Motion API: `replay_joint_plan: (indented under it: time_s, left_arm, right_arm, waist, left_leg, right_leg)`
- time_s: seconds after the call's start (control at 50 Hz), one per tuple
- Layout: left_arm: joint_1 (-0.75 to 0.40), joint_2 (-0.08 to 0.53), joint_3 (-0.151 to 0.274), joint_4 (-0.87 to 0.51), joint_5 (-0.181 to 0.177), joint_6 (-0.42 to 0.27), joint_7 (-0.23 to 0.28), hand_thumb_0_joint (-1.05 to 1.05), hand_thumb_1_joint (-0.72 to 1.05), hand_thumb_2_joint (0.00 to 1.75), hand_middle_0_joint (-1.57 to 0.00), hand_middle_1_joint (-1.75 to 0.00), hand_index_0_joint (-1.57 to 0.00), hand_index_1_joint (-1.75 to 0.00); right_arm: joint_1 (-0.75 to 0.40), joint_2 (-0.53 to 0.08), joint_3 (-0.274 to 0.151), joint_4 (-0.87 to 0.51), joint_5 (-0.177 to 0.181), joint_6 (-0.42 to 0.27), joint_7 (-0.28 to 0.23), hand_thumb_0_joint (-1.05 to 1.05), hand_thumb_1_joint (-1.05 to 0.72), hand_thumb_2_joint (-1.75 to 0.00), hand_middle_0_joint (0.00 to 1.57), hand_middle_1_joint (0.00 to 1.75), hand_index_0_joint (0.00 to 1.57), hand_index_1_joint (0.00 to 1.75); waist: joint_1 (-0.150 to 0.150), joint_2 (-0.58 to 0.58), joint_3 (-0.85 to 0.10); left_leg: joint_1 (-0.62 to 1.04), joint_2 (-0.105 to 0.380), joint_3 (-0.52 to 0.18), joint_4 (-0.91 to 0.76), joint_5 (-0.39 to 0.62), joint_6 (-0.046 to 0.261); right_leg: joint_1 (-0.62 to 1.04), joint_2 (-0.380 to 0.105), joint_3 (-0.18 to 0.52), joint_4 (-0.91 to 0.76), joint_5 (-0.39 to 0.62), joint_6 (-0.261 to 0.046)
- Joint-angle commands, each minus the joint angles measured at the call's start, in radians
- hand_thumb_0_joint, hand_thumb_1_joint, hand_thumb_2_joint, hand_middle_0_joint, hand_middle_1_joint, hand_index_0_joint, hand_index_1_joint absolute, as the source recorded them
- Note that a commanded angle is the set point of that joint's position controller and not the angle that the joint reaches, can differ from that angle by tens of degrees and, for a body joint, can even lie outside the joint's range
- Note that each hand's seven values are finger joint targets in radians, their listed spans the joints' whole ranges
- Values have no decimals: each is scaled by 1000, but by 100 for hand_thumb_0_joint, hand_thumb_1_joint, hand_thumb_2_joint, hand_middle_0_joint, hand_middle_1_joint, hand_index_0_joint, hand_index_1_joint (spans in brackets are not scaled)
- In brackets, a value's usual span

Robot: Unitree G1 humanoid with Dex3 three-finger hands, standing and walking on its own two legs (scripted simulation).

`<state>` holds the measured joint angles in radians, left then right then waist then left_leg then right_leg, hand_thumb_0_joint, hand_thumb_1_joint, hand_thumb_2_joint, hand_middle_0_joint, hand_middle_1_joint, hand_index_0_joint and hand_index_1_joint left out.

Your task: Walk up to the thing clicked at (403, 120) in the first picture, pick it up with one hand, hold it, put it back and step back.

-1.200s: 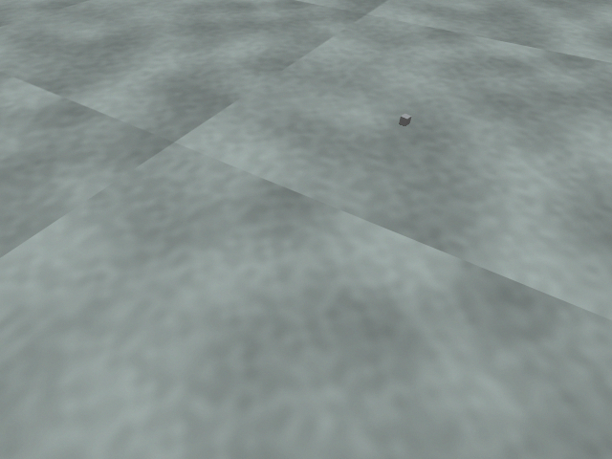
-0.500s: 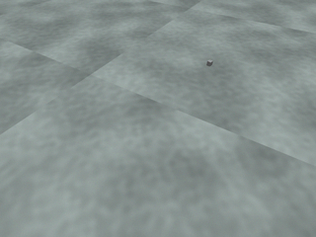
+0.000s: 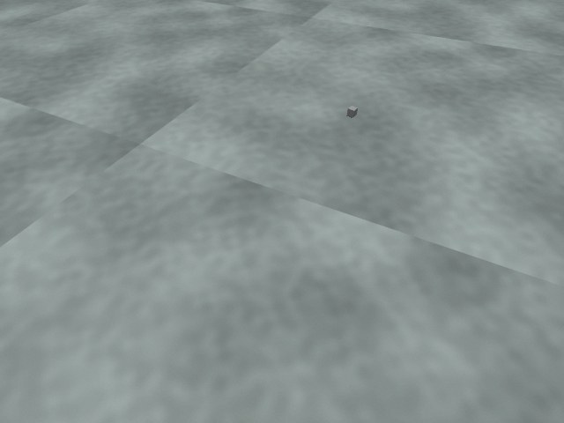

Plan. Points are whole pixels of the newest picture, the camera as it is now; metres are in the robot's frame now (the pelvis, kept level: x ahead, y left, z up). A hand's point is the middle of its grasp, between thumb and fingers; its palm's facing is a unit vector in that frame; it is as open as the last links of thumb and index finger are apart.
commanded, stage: walk up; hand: left
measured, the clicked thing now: (352, 111) +2.23 -0.45 -0.75
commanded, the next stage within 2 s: none
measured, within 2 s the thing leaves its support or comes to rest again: neither
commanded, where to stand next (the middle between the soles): +2.04 -0.03 m, yaw -97 degrees
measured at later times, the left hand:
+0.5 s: hand (194, 338) +0.31 +0.18 -0.12, palm faces -0.33 -0.83 -0.45, open 7.4 cm
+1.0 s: hand (278, 157) +0.84 +0.04 -0.11, palm faces -0.69 -0.54 -0.49, open 7.4 cm
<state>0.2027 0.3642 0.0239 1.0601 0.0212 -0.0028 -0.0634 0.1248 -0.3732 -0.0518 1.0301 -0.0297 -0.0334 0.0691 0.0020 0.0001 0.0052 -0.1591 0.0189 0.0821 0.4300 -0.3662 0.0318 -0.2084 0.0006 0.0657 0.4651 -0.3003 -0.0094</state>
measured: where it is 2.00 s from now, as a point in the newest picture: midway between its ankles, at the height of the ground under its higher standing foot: (340, 241)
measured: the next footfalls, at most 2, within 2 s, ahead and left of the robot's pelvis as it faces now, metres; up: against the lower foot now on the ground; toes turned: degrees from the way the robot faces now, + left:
right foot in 0.28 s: +0.15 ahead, -0.23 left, +0.00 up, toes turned -25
left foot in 0.72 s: +0.59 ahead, -0.03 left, +0.00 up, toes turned -31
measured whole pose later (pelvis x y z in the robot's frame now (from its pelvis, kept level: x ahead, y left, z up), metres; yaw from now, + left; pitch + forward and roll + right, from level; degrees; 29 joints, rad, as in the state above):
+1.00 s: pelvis +0.53 -0.08 +0.00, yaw -43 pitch +1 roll +1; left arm 0.18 0.52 0.06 0.91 -0.02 -0.03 -0.03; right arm 0.31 -0.47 -0.12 0.83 -0.04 -0.02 0.11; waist -0.14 0.01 0.03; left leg -0.15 0.01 0.22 0.42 -0.29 0.05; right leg -0.63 -0.09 -0.10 0.93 -0.23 -0.01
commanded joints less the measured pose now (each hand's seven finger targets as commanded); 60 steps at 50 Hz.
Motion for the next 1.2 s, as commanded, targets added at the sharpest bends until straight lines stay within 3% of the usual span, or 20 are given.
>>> replay_joint_plan:
  time_s: [0.0,0.06,0.2,0.24,0.26,0.28,0.3,0.4,0.58,0.64,0.68,0.7,0.74,0.8,0.94,1.02,1.08,1.12,1.16,1.18]
  left_arm:
    - [-307,270,77,-210,7,-48,-5,0,90,90,-20,-30,-20,-30]
    - [-115,285,88,-151,-13,-31,-41,0,90,90,-20,-30,-20,-30]
    - [-62,285,102,-142,-10,-39,-62,0,90,90,-20,-30,-20,-30]
    - [167,345,127,-66,-8,-55,-37,0,90,90,-20,-30,-20,-30]
    - [328,432,158,-42,0,-67,-8,0,90,90,-20,-30,-20,-30]
    - [308,504,160,-63,-19,-67,8,0,90,90,-20,-30,-20,-30]
    - [227,501,148,-94,-30,-66,25,0,90,90,-20,-30,-20,-30]
    - [-5,388,100,-167,-37,-105,68,0,90,90,-20,-30,-20,-30]
    - [47,408,115,-201,-30,-144,79,0,90,90,-20,-30,-20,-30]
    - [-13,417,114,-214,-18,-129,84,0,90,90,-20,-30,-20,-30]
    - [-46,367,95,-235,-5,-117,90,0,90,90,-20,-30,-20,-30]
    - [5,242,57,-239,-1,-115,94,0,90,90,-20,-30,-20,-30]
    - [153,259,32,-224,-31,-115,113,0,90,90,-20,-30,-20,-30]
    - [118,387,87,-132,-55,-89,79,0,90,90,-20,-30,-20,-30]
    - [-43,336,92,-218,-44,-46,36,0,90,90,-20,-30,-20,-30]
    - [-130,307,89,-254,-52,-47,32,0,90,90,-20,-30,-20,-30]
    - [-17,302,93,-246,-54,-50,48,0,90,90,-20,-30,-20,-30]
    - [333,355,130,-166,-44,-45,85,0,90,90,-20,-30,-20,-30]
    - [350,486,168,-212,-27,-44,137,0,90,90,-20,-30,-20,-30]
    - [267,496,159,-259,-46,-49,160,0,90,90,-20,-30,-20,-30]
  right_arm:
    - [4,-362,-127,-147,-4,-47,-9,0,-90,-90,20,30,20,30]
    - [-123,-357,-120,-194,-4,-68,-1,0,-90,-90,20,30,20,30]
    - [-172,-364,-117,-221,-5,-53,32,0,-90,-90,20,30,20,30]
    - [-206,-305,-89,-242,-11,-45,36,0,-90,-90,20,30,20,30]
    - [-193,-226,-54,-279,-7,-46,46,0,-90,-90,20,30,20,30]
    - [-231,-230,-45,-323,22,-52,56,0,-90,-90,20,30,20,30]
    - [-327,-282,-46,-339,11,-64,58,0,-90,-90,20,30,20,30]
    - [-141,-318,-53,-251,6,-38,76,0,-90,-90,20,30,20,30]
    - [-184,-271,-63,-339,-16,0,112,0,-90,-90,20,30,20,30]
    - [-47,-273,-89,-312,-14,1,102,0,-90,-90,20,30,20,30]
    - [274,-345,-136,-222,-15,-3,74,0,-90,-90,20,30,20,30]
    - [406,-425,-161,-199,-22,-12,44,0,-90,-90,20,30,20,30]
    - [82,-509,-172,-288,30,-24,19,0,-90,-90,20,30,20,30]
    - [-25,-328,-122,-328,-4,-26,20,0,-90,-90,20,30,20,30]
    - [57,-323,-125,-334,-6,-24,29,0,-90,-90,20,30,20,30]
    - [92,-299,-124,-355,-24,-8,36,0,-90,-90,20,30,20,30]
    - [81,-310,-127,-382,-24,-4,18,0,-90,-90,20,30,20,30]
    - [26,-321,-130,-420,-30,4,3,0,-90,-90,20,30,20,30]
    - [132,-239,-89,-450,-19,5,1,0,-90,-90,20,30,20,30]
    - [94,-321,-107,-451,-14,14,-8,0,-90,-90,20,30,20,30]
  waist:
    - [-119,176,-22]
    - [8,148,-49]
    - [43,94,28]
    - [158,-160,-38]
    - [217,-363,-41]
    - [193,-394,-33]
    - [173,-237,5]
    - [-16,-125,60]
    - [-22,-46,20]
    - [-94,-110,-21]
    - [-252,76,-135]
    - [-293,378,-163]
    - [-84,441,-107]
    - [-37,222,-68]
    - [-81,139,41]
    - [-105,22,59]
    - [-25,25,-11]
    - [153,-59,-190]
    - [123,-200,-223]
    - [93,-29,-243]
  left_leg:
    - [322,520,-447,-320,-285,215]
    - [164,437,-227,-344,-316,159]
    - [-73,281,114,-116,-319,107]
    - [-274,142,231,399,-134,54]
    - [-539,55,180,749,-215,5]
    - [-744,-32,-8,843,-254,-38]
    - [-801,44,-170,878,-198,-48]
    - [-530,128,-180,634,68,-41]
    - [-344,107,-139,306,299,-97]
    - [-94,87,-85,245,254,-68]
    - [294,57,-135,146,84,-22]
    - [418,210,-372,17,-260,-34]
    - [175,407,-902,-393,-610,39]
    - [-4,269,-390,-198,-304,44]
    - [32,286,-164,-287,-110,100]
    - [26,198,16,-271,93,23]
    - [-26,178,82,27,617,-34]
    - [-140,99,144,507,828,-86]
    - [-753,-33,-73,967,-270,-143]
    - [-787,42,-289,1101,-199,-143]
  right_leg:
    - [-672,-139,-23,465,-167,-21]
    - [-475,-209,-26,467,-87,-2]
    - [-132,-142,-255,292,51,9]
    - [173,-66,-211,157,-19,-42]
    - [309,-151,81,19,-328,-124]
    - [335,-344,668,-311,-652,-218]
    - [299,-452,859,-432,-741,-270]
    - [3,-278,316,-344,-346,-146]
    - [-70,-180,89,-271,-55,-144]
    - [-118,-210,96,-147,45,-136]
    - [-290,-142,43,379,177,-84]
    - [-530,-7,-16,744,-244,-53]
    - [-631,-16,58,1007,-167,-103]
    - [-490,-140,-16,749,30,-42]
    - [-483,-158,-99,430,85,4]
    - [-357,-104,-221,277,196,-9]
    - [-60,-47,-272,180,150,-42]
    - [340,4,-310,44,119,-69]
    - [656,-444,480,14,27,-300]
    - [541,-558,714,-73,-93,-390]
